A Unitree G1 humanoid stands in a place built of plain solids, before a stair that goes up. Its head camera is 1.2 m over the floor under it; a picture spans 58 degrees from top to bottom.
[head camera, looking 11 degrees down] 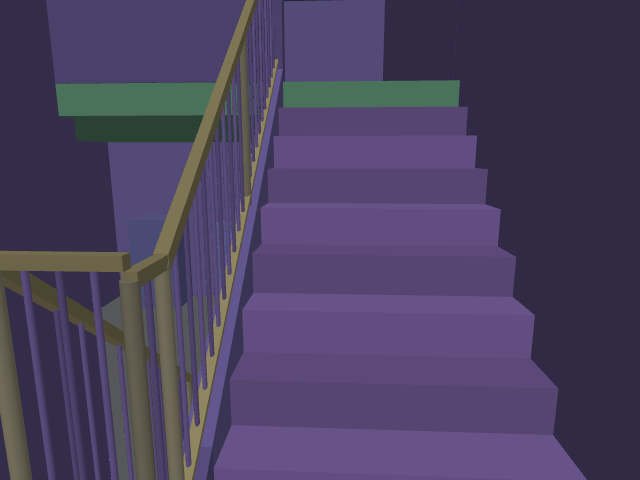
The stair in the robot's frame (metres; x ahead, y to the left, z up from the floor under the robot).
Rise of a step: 0.19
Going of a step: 0.24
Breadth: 1.20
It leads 3 degrees to the right of straight ahead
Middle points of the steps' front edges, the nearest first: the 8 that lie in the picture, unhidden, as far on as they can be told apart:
1.46 -0.26 0.38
1.70 -0.27 0.56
1.93 -0.28 0.75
2.16 -0.30 0.94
2.40 -0.31 1.13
2.63 -0.32 1.32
2.87 -0.33 1.50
3.10 -0.34 1.70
